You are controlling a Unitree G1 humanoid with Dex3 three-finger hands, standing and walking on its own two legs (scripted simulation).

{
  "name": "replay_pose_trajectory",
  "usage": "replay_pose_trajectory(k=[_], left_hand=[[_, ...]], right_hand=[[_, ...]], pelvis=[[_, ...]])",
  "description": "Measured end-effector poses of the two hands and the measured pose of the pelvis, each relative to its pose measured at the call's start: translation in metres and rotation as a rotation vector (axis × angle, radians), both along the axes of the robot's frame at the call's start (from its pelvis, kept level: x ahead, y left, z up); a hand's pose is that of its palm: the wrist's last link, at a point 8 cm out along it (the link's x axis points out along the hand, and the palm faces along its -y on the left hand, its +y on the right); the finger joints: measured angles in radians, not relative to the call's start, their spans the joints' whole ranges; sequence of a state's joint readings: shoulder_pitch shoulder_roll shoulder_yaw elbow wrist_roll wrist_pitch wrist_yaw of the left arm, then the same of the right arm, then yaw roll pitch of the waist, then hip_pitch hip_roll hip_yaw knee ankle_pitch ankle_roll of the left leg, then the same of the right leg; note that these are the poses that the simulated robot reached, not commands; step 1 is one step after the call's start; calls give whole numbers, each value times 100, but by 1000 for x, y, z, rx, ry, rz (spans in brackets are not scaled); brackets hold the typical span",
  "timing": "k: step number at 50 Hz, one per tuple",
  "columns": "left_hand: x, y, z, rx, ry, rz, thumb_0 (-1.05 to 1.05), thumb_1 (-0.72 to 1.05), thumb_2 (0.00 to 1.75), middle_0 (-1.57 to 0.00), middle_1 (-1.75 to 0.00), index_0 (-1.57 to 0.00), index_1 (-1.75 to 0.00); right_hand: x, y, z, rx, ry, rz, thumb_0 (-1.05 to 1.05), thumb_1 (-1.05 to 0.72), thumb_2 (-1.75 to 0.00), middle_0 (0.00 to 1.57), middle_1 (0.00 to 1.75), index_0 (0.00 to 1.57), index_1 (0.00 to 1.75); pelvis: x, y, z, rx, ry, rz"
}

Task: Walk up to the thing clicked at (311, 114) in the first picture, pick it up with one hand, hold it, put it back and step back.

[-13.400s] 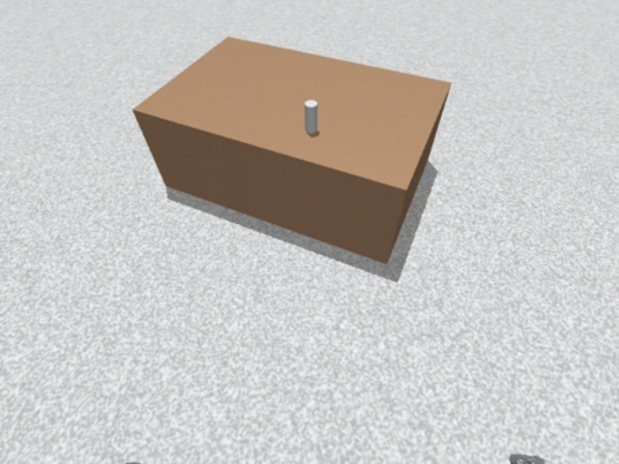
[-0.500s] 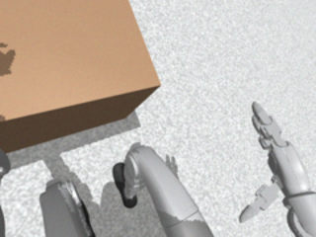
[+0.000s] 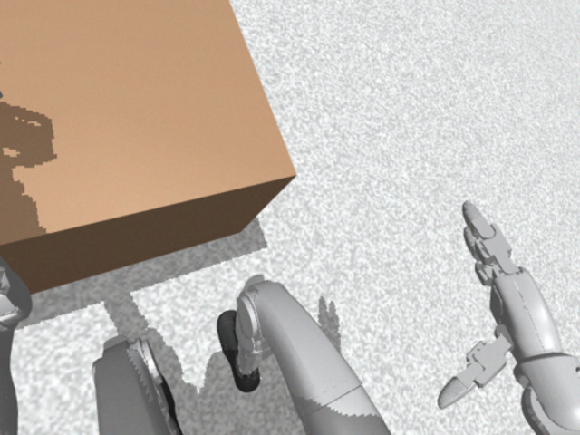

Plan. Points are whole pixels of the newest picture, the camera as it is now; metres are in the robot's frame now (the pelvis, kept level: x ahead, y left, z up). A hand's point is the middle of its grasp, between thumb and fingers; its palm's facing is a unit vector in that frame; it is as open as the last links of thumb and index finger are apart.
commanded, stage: settle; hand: left
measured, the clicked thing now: out of the picture +0.60 +0.19 -0.03
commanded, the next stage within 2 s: lift in 0.38 s
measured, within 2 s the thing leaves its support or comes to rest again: neither
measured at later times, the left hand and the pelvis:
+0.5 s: hand out of the picture +0.60 +0.19 +0.03, palm faces +0.13 -0.99 +0.00, open 5.7 cm; pelvis +0.01 +0.00 +0.03, yaw +0 degrees
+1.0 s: hand out of the picture +0.57 +0.19 +0.09, palm faces +0.10 -0.99 -0.01, open 5.7 cm; pelvis +0.03 +0.00 +0.07, yaw +1 degrees
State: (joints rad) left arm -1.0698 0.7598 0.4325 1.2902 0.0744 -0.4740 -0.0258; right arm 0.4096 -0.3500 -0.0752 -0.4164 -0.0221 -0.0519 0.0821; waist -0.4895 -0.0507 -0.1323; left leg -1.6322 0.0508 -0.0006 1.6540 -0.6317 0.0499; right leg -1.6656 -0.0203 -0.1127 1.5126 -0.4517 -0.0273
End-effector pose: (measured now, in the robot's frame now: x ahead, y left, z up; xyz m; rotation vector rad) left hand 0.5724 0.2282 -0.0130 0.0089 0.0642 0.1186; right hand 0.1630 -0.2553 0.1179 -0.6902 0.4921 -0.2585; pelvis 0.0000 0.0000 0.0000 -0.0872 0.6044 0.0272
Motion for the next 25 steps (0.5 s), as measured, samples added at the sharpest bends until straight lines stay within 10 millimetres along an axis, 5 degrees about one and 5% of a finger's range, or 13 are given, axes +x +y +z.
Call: replay_pose_trajectory(k=[25], left_hand=[[4,9,44,-14,-6,12,0,10,115,-97,-115,-99,-114]], right_hand=[[12,5,-1,82,40,-21,-1,55,-5,6,5,6,5]], pelvis=[[13,3,32,2,-22,4]])
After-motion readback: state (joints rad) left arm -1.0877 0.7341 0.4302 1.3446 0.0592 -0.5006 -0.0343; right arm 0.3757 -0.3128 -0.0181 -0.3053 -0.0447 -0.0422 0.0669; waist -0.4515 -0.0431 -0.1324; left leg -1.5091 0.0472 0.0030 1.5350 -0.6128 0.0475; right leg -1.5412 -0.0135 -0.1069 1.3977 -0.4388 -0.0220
